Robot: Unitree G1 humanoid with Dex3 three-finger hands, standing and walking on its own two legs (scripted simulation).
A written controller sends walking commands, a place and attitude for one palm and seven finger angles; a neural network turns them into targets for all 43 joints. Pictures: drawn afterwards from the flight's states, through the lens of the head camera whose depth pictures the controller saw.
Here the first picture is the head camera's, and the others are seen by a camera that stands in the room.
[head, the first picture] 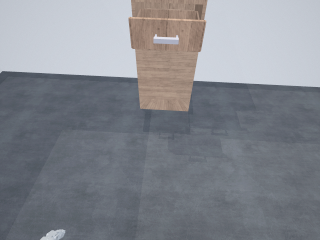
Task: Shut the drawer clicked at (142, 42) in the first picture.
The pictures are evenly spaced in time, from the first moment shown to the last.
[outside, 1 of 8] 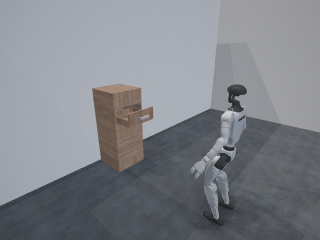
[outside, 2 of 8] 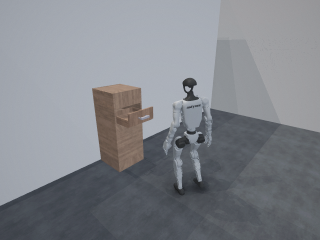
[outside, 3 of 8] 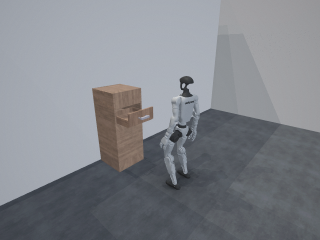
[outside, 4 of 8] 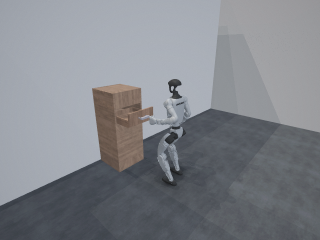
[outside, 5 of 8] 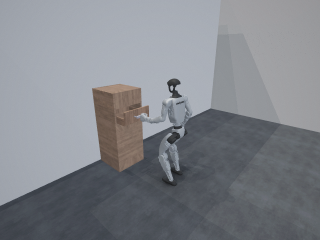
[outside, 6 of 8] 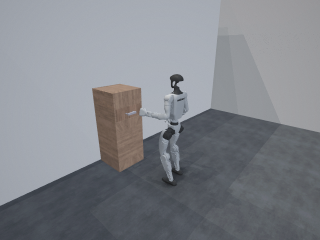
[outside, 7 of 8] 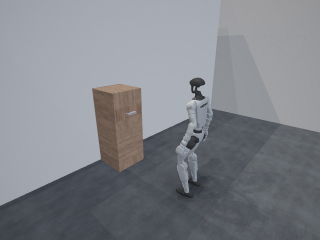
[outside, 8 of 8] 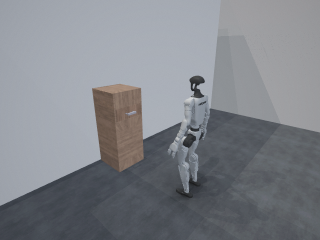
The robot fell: no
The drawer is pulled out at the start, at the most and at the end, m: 0.24 0.24 0.00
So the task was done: yes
